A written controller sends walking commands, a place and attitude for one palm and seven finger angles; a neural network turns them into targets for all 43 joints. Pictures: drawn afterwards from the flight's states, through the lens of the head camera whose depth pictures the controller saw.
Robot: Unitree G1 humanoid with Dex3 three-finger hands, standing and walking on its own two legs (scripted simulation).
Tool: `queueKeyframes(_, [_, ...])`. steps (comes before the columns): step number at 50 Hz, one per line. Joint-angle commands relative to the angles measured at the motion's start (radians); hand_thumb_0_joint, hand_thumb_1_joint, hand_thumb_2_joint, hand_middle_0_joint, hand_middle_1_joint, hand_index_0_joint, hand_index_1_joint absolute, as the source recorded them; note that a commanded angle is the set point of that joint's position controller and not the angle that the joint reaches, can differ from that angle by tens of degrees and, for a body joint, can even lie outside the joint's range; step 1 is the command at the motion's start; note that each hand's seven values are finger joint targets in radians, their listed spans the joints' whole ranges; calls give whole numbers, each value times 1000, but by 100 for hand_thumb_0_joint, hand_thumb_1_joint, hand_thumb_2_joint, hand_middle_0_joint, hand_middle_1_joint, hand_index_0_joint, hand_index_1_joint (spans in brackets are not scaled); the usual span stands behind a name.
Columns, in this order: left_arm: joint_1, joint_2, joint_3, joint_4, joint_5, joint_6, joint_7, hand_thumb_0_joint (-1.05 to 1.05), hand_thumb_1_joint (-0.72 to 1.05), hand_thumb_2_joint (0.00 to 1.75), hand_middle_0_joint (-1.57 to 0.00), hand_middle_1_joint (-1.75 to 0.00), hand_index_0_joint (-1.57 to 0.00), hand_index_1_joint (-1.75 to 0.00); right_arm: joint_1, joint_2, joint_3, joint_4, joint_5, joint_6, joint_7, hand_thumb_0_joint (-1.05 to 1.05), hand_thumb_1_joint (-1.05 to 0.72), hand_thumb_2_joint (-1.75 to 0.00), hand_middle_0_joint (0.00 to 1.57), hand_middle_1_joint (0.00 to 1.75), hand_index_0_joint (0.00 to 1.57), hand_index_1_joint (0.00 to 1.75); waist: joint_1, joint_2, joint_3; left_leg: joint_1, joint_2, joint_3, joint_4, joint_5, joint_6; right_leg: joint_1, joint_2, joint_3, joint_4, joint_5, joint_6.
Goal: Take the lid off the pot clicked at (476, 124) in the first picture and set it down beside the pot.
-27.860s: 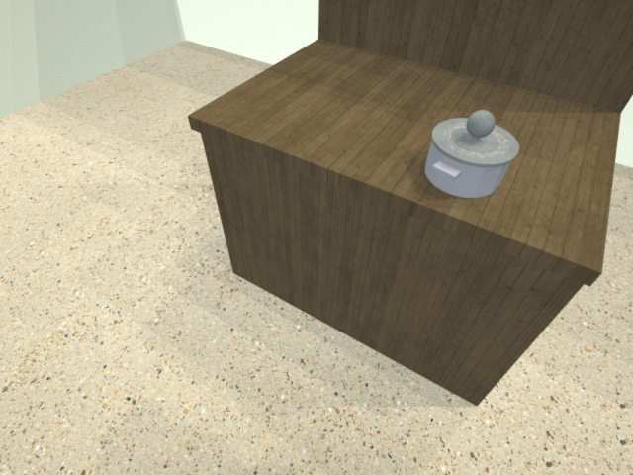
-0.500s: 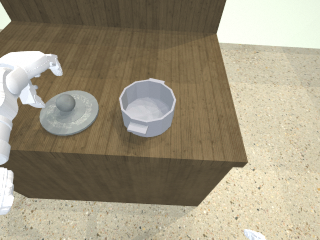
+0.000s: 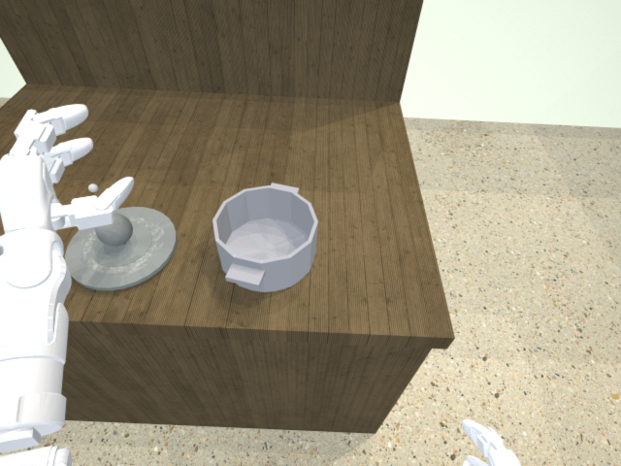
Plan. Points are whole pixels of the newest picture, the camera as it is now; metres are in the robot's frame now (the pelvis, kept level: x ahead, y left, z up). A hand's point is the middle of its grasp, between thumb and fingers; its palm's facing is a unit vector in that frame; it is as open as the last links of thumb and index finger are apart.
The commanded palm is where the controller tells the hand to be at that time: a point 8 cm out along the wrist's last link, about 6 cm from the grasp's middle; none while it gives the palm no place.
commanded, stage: draw the hand back to the body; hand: left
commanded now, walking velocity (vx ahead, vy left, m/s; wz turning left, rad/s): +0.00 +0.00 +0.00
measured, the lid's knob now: (114, 229) +0.46 +0.35 +0.00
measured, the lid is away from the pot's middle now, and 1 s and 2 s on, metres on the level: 0.25 0.25 0.25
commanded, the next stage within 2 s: step back with the hand held close in 1.32 s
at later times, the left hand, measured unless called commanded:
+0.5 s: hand (119, 255) +0.29 +0.21 +0.17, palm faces +0.48 -0.83 -0.29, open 7.9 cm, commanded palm +0.23 +0.25 +0.18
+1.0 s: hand (135, 334) +0.21 +0.18 +0.15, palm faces +0.41 -0.84 -0.35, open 7.4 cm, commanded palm +0.15 +0.21 +0.17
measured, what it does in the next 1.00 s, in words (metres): shifts its weight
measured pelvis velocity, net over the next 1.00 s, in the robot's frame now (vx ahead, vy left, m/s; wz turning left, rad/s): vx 0.00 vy -0.08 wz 0.02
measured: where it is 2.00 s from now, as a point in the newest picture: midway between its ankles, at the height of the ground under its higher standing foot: outside the picture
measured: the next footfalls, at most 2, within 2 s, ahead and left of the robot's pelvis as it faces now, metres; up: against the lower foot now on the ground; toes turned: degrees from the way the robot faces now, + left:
none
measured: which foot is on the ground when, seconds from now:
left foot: down 0.00-1.00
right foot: down 0.00-1.00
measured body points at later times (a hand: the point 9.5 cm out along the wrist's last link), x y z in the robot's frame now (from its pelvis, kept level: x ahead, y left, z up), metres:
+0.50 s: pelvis +0.00 -0.08 +0.00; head -0.01 -0.10 +0.45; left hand +0.26 +0.26 +0.18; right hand +0.19 -0.31 -0.10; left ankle +0.01 +0.06 -0.74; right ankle -0.04 -0.14 -0.74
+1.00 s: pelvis +0.00 -0.08 +0.00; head -0.02 -0.11 +0.45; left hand +0.18 +0.22 +0.17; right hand +0.19 -0.31 -0.09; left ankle +0.01 +0.06 -0.74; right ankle -0.04 -0.14 -0.74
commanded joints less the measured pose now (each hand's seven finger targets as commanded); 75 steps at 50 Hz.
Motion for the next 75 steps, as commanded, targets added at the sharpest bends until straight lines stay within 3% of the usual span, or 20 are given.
queueKeyframes(1, [-276,219,66,-315,-22,-49,14,0,39,79,-29,-59,-29,-59,-76,-151,-71,-134,11,-51,-5,0,-90,-90,20,30,20,30,10,118,-280,329,118,-122,-28,391,-88,-90,15,-53,-13,247,-43])
queueKeyframes(7, [-130,241,124,-321,-38,-28,24,0,53,82,-27,-51,-27,-51,-106,-146,-73,-121,15,-37,-15,0,-90,-90,20,30,20,30,16,42,-223,241,84,-59,-20,315,-47,-10,9,-43,-22,326,-39])
queueKeyframes(11, [-79,250,149,-388,-50,-29,28,0,62,84,-25,-46,-25,-46,-141,-132,-65,-125,16,-43,-20,0,-90,-90,20,30,20,30,33,52,-227,231,64,-36,-12,273,-31,19,3,-30,-24,369,-33])
queueKeyframes(13, [-31,228,142,-333,-56,-19,26,0,67,85,-24,-43,-24,-43,-148,-131,-66,-117,16,-39,-25,0,-90,-90,20,30,20,30,28,21,-169,195,58,-25,-15,225,-28,2,2,-26,-34,355,-27])
queueKeyframes(16, [-22,223,139,-411,-60,-28,25,0,74,86,-23,-39,-23,-39,-172,-122,-62,-126,17,-49,-26,0,-90,-90,20,30,20,30,34,60,-190,214,51,-17,-7,224,-24,19,-9,-14,-34,386,-21])
queueKeyframes(19, [55,235,176,-387,-68,-23,27,0,81,88,-22,-35,-22,-35,-172,-121,-65,-122,15,-49,-28,0,-90,-90,20,30,20,30,37,-11,-166,191,51,-16,2,203,-22,22,-18,-5,-37,418,-8])
queueKeyframes(23, [66,197,143,-479,-71,-39,23,0,90,90,-20,-30,-20,-30,-196,-112,-63,-128,14,-62,-28,0,-90,-90,20,30,20,30,36,53,-169,215,46,-9,11,207,-21,11,-25,3,-39,441,-4])
queueKeyframes(24, [130,199,164,-435,-75,-30,24,0,90,90,-20,-30,-20,-30,-193,-111,-64,-125,14,-63,-29,0,-90,-90,20,30,20,30,39,-3,-154,198,49,-11,14,193,-21,14,-31,7,-38,453,6])
queueKeyframes(26, [160,198,170,-480,-77,-35,22,0,90,90,-20,-30,-20,-30,-206,-109,-66,-130,15,-63,-29,0,-90,-90,20,30,20,30,45,5,-161,196,47,-6,17,195,-20,26,-41,16,-32,497,11])
queueKeyframes(38, [360,137,148,-658,-86,-68,19,0,90,90,-20,-30,-20,-30,-228,-93,-68,-144,5,-81,-33,0,-90,-90,20,30,20,30,53,45,-122,219,52,-11,10,190,-20,-4,-39,6,-52,421,2])
queueKeyframes(42, [486,107,140,-657,-88,-66,15,0,90,90,-20,-30,-20,-30,-228,-90,-70,-143,1,-80,-36,0,-90,-90,20,30,20,30,56,-21,-94,202,53,-16,9,180,-18,-9,-42,7,-58,411,6])
queueKeyframes(45, [510,105,131,-757,-85,-79,13,0,90,90,-20,-30,-20,-30,-237,-85,-70,-157,-1,-86,-36,0,-90,-90,20,30,20,30,61,40,-123,223,56,-15,11,185,-18,-9,-43,9,-57,390,-1])
queueKeyframes(51, [653,68,108,-803,-82,-75,14,0,90,90,-20,-30,-20,-30,-232,-79,-71,-163,-8,-92,-39,0,-90,-90,20,30,20,30,62,-2,-82,214,61,-16,11,177,-19,-38,-39,1,-67,344,-2])
queueKeyframes(55, [734,64,105,-897,-74,-83,18,0,90,90,-20,-30,-20,-30,-232,-72,-71,-172,-12,-100,-38,0,-90,-90,20,30,20,30,69,47,-97,228,64,-19,8,188,-22,-40,-34,-8,-64,319,-12])
queueKeyframes(58, [812,32,83,-910,-68,-77,19,0,90,90,-20,-30,-20,-30,-228,-65,-69,-172,-13,-101,-35,0,-90,-90,20,30,20,30,68,28,-74,216,68,-23,0,192,-26,-51,-27,-25,-59,306,-15])
queueKeyframes(65, [788,18,66,-909,-63,-62,25,0,90,90,-20,-30,-20,-30,-228,-67,-64,-173,-15,-100,-44,0,-90,-90,20,30,20,30,66,34,-49,214,69,-36,-12,145,-27,-77,-21,-28,-74,214,-21])
queueKeyframes(71, [769,31,72,-941,-58,-51,30,0,90,90,-20,-30,-20,-30,-226,-69,-60,-175,-17,-103,-38,0,-90,-90,20,30,20,30,68,35,-53,203,73,-54,-31,147,-35,-61,-16,-35,-67,196,-28])
queueKeyframes(72, [598,204,258,-1052,-70,-110,40,0,90,90,-20,-30,-20,-30,-188,-81,-50,-229,-5,-84,-34,0,-90,-90,20,30,20,30,55,100,45,132,96,-76,-14,46,-15,-132,-77,32,-90,216,-29])
queueKeyframes(74, [707,125,211,-926,-53,-126,25,0,90,90,-20,-30,-20,-30,-172,-75,-72,-181,-20,-85,-24,0,-90,-90,20,30,20,30,46,-106,27,93,91,-92,58,38,-11,-136,-114,87,-94,267,-27])
queueKeyframes(75, [771,72,167,-896,-49,-122,13,0,90,90,-20,-30,-20,-30,-165,-76,-77,-183,-20,-82,-16,0,-90,-90,20,30,20,30,38,-131,6,96,94,-87,82,63,-10,-137,-131,94,-81,306,-24])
